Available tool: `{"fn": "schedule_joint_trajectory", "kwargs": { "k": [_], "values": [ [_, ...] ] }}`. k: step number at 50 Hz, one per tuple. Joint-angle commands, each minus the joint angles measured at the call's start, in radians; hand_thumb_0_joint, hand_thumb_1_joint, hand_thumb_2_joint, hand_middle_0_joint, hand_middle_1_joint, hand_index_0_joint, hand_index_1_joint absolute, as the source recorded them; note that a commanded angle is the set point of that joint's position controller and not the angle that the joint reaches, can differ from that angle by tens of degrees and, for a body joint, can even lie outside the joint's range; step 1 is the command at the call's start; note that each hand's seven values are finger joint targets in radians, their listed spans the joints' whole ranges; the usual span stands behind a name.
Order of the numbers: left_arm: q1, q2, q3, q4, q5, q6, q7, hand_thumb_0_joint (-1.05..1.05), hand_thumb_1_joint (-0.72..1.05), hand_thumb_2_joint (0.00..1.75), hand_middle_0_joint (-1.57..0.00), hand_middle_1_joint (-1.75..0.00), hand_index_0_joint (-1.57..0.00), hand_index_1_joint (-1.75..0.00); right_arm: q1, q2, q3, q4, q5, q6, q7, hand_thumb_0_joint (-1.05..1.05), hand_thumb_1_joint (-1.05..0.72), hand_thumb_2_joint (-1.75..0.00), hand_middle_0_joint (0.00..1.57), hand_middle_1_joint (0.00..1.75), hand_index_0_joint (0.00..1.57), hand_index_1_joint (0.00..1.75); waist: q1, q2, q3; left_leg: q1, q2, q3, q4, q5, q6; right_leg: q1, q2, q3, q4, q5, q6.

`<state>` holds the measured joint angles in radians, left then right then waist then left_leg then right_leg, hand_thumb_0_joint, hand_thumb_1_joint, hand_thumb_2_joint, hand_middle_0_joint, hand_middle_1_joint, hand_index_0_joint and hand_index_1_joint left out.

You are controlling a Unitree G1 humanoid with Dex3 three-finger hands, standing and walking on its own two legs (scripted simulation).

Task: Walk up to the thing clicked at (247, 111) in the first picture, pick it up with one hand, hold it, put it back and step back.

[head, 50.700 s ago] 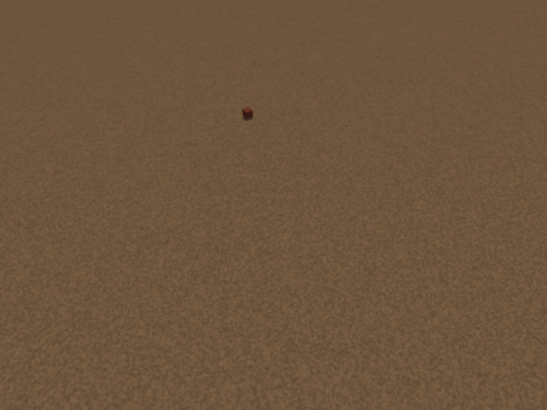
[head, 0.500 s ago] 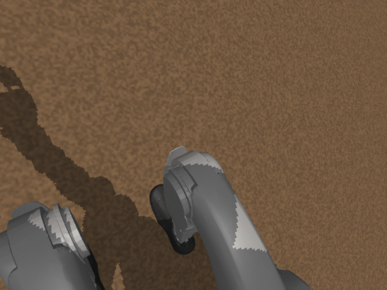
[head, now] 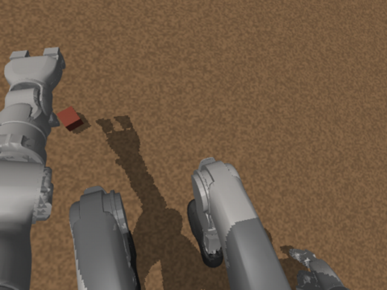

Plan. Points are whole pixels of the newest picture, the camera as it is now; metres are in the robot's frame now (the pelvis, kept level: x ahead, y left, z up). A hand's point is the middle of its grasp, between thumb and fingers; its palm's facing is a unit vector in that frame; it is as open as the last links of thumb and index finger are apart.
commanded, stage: withdraw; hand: left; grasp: from above
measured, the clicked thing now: (70, 118) +0.56 +0.22 -0.35
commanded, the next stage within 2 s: home in 0.08 s
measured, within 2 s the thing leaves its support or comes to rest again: neither
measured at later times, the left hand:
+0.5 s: hand (60, 114) +0.52 +0.21 -0.21, palm faces -0.36 -0.21 -0.91, open 11.9 cm
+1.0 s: hand (18, 174) +0.35 +0.21 +0.02, palm faces -0.14 -0.84 -0.52, open 7.5 cm
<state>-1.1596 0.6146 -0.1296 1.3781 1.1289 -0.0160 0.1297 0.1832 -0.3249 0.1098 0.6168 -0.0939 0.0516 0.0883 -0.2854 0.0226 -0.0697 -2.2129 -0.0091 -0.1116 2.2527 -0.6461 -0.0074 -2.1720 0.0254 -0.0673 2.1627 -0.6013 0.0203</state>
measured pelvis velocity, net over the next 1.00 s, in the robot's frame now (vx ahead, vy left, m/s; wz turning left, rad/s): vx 0.02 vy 0.00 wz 0.07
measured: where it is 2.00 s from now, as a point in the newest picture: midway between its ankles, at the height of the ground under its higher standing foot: (169, 260)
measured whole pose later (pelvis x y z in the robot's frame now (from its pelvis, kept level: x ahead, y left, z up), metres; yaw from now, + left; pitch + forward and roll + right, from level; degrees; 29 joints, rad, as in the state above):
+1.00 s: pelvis +0.02 +0.00 +0.14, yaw +4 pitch +31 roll -4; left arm -0.29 0.31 -0.01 0.53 0.28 0.18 0.12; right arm 0.11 -0.28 -0.03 0.59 0.02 -0.02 0.02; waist -0.08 0.04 -0.21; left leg -1.73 -0.01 -0.08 1.83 -0.65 -0.01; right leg -1.70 0.01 -0.04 1.77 -0.62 0.01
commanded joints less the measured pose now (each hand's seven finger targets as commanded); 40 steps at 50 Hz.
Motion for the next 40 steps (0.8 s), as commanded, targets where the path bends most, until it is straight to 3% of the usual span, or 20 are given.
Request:
{"fn": "schedule_joint_trajectory", "kwargs": {
  "k": [1,8,9,11,13,14,17,20,22,23,25,26,28,31,32,35,36,38,39,40],
  "values": [
    [-0.36,0.161,0.017,-0.07,0.034,-0.029,0.09,0.0,-0.46,0.99,-0.13,-0.97,-0.13,-0.98,0.198,-0.195,-0.053,0.007,-0.006,-0.003,-0.036,0.0,-0.89,-0.9,0.2,0.3,0.2,0.3,-0.054,0.194,-0.573,0.319,-0.024,0.077,-0.202,0.038,0.032,0.323,0.035,-0.04,-0.217,0.013,-0.078],
    [-0.374,0.211,0.054,-0.002,0.065,-0.066,0.201,0.0,-0.4,0.99,-0.16,-1.0,-0.17,-0.99,0.219,-0.214,-0.035,0.03,-0.018,-0.041,-0.032,0.0,-0.89,-0.89,0.2,0.3,0.2,0.3,-0.061,0.257,-0.622,0.342,-0.021,0.065,-0.168,0.074,0.029,0.281,0.027,-0.078,-0.133,0.087,-0.071],
    [-0.385,0.208,0.057,0.007,0.067,-0.072,0.215,0.0,-0.39,0.98,-0.18,-0.99,-0.19,-0.98,0.226,-0.207,-0.031,0.032,-0.026,-0.046,-0.028,0.0,-0.89,-0.89,0.2,0.3,0.2,0.3,-0.076,0.255,-0.632,0.343,-0.018,0.063,-0.156,0.08,0.028,0.3,0.03,-0.078,-0.122,0.094,-0.069],
    [-0.414,0.256,0.088,-0.016,0.079,-0.085,0.248,0.0,-0.27,0.9,-0.25,-0.83,-0.22,-0.82,0.238,-0.219,-0.033,0.043,-0.032,-0.058,-0.025,0.0,-0.88,-0.89,0.2,0.3,0.2,0.3,-0.066,0.296,-0.674,0.366,-0.017,0.066,-0.132,0.118,0.027,0.294,0.026,-0.086,-0.098,0.135,-0.066],
    [-0.412,0.224,0.092,-0.018,0.066,-0.092,0.272,0.0,-0.23,0.87,-0.24,-0.67,-0.21,-0.66,0.25,-0.212,-0.033,0.052,-0.048,-0.074,-0.017,0.0,-0.88,-0.9,0.2,0.3,0.2,0.3,-0.089,0.289,-0.676,0.371,-0.013,0.066,-0.103,0.132,0.027,0.311,0.028,-0.088,-0.09,0.152,-0.062],
    [-0.431,0.253,0.115,-0.047,0.065,-0.098,0.286,0.0,-0.18,0.83,-0.22,-0.59,-0.2,-0.6,0.264,-0.227,-0.041,0.058,-0.052,-0.081,-0.014,0.0,-0.89,-0.9,0.2,0.3,0.2,0.3,-0.081,0.308,-0.677,0.362,-0.014,0.068,-0.096,0.128,0.025,0.296,0.025,-0.091,-0.092,0.14,-0.066],
    [-0.341,0.235,0.143,-0.134,0.034,-0.084,0.308,0.0,-0.04,0.8,-0.21,-0.51,-0.19,-0.53,0.27,-0.22,-0.061,0.048,-0.056,-0.102,0.003,0.0,-0.89,-0.9,0.2,0.3,0.2,0.3,-0.034,0.426,-0.795,0.478,-0.012,0.076,-0.123,0.169,0.012,0.315,0.019,-0.103,-0.072,0.174,-0.073],
    [-0.299,0.23,0.174,-0.269,-0.044,-0.048,0.313,0.0,0.14,0.85,-0.22,-0.5,-0.2,-0.51,0.281,-0.215,-0.091,0.041,-0.042,-0.101,0.018,0.0,-0.89,-0.9,0.2,0.3,0.2,0.3,-0.003,0.436,-0.946,0.556,-0.006,0.082,-0.137,0.245,0.013,0.404,0.021,-0.098,-0.074,0.255,-0.07],
    [-0.243,0.198,0.184,-0.276,-0.108,-0.008,0.3,0.0,0.25,0.88,-0.22,-0.48,-0.21,-0.49,0.282,-0.204,-0.112,0.044,-0.028,-0.095,0.028,0.0,-0.89,-0.9,0.2,0.3,0.2,0.3,0.017,0.41,-0.968,0.57,-0.004,0.084,-0.151,0.263,0.02,0.419,0.024,-0.09,-0.094,0.276,-0.065],
    [-0.225,0.161,0.183,-0.247,-0.145,0.008,0.289,0.0,0.31,0.89,-0.22,-0.48,-0.21,-0.49,0.289,-0.204,-0.121,0.057,-0.023,-0.094,0.031,0.0,-0.89,-0.9,0.2,0.3,0.2,0.3,0.007,0.373,-0.904,0.525,-0.007,0.087,-0.154,0.238,0.024,0.403,0.022,-0.09,-0.108,0.256,-0.066],
    [-0.17,0.126,0.185,-0.302,-0.22,0.033,0.254,0.0,0.43,0.87,-0.21,-0.42,-0.2,-0.43,0.286,-0.194,-0.142,0.068,-0.009,-0.092,0.035,0.0,-0.89,-0.9,0.2,0.3,0.2,0.3,0.027,0.352,-0.901,0.528,-0.009,0.088,-0.183,0.229,0.027,0.43,0.021,-0.079,-0.136,0.245,-0.066],
    [-0.134,0.124,0.188,-0.36,-0.254,0.042,0.232,0.0,0.51,0.88,-0.21,-0.4,-0.2,-0.4,0.282,-0.188,-0.153,0.068,0.001,-0.087,0.036,0.0,-0.89,-0.9,0.2,0.3,0.2,0.3,0.061,0.346,-0.947,0.55,-0.01,0.094,-0.201,0.244,0.029,0.468,0.023,-0.067,-0.154,0.252,-0.065],
    [-0.037,0.107,0.202,-0.456,-0.32,0.065,0.19,0.0,0.62,0.87,-0.2,-0.37,-0.2,-0.37,0.272,-0.176,-0.174,0.049,0.026,-0.076,0.038,0.0,-0.9,-0.9,0.2,0.3,0.2,0.3,0.098,0.304,-0.972,0.557,-0.016,0.104,-0.243,0.247,0.036,0.539,0.018,-0.043,-0.208,0.264,-0.062],
    [0.137,0.012,0.174,-0.487,-0.421,0.1,0.119,0.0,0.84,0.87,-0.19,-0.29,-0.19,-0.29,0.225,-0.163,-0.186,0.027,0.053,-0.057,0.03,0.0,-0.9,-0.9,0.2,0.3,0.2,0.3,0.082,0.161,-0.808,0.476,-0.016,0.094,-0.298,0.177,0.049,0.551,0.018,-0.03,-0.281,0.221,-0.059],
    [0.174,-0.004,0.179,-0.539,-0.456,0.103,0.095,0.0,0.89,0.9,-0.2,-0.3,-0.2,-0.3,0.219,-0.159,-0.191,0.016,0.062,-0.053,0.023,0.0,-0.9,-0.9,0.2,0.3,0.2,0.3,0.091,0.134,-0.788,0.479,-0.016,0.087,-0.323,0.177,0.05,0.561,0.015,-0.027,-0.304,0.219,-0.059],
    [0.328,-0.04,0.178,-0.624,-0.543,0.124,0.026,0.0,0.9,0.9,-0.2,-0.3,-0.2,-0.3,0.199,-0.152,-0.205,-0.009,0.075,-0.04,0.011,0.0,-0.9,-0.9,0.2,0.3,0.2,0.3,0.106,0.062,-0.731,0.499,-0.014,0.079,-0.393,0.143,0.051,0.626,0.009,-0.015,-0.389,0.181,-0.056],
    [0.333,-0.06,0.162,-0.707,-0.579,0.126,0.01,0.0,0.9,0.9,-0.2,-0.3,-0.2,-0.3,0.182,-0.141,-0.207,-0.026,0.082,-0.039,0.008,0.0,-0.9,-0.9,0.2,0.3,0.2,0.3,0.118,0.064,-0.744,0.522,-0.013,0.079,-0.423,0.114,0.05,0.65,0.007,-0.009,-0.419,0.153,-0.053],
    [0.407,-0.1,0.146,-0.709,-0.638,0.138,-0.009,0.0,0.9,0.9,-0.2,-0.3,-0.2,-0.3,0.15,-0.132,-0.209,-0.029,0.089,-0.042,-0.006,0.0,-0.9,-0.9,0.2,0.3,0.2,0.3,0.12,0.022,-0.674,0.562,-0.009,0.072,-0.463,0.074,0.046,0.647,0.007,-0.008,-0.467,0.105,-0.055],
    [0.316,-0.116,0.127,-0.936,-0.674,0.118,-0.015,0.0,0.9,0.9,-0.2,-0.3,-0.2,-0.3,0.131,-0.13,-0.215,-0.06,0.093,-0.052,-0.014,0.0,-0.9,-0.9,0.2,0.3,0.2,0.3,0.125,0.101,-0.738,0.644,-0.008,0.069,-0.487,0.102,0.037,0.649,0.001,-0.004,-0.481,0.127,-0.062],
    [0.39,-0.118,0.137,-0.877,-0.695,0.124,-0.016,0.0,0.9,0.9,-0.2,-0.3,-0.2,-0.3,0.135,-0.126,-0.215,-0.043,0.097,-0.054,-0.02,0.0,-0.9,-0.9,0.2,0.3,0.2,0.3,0.138,0.116,-0.733,0.696,-0.006,0.055,-0.524,0.086,0.032,0.652,0.0,-0.004,-0.489,0.107,-0.061]
  ]
}}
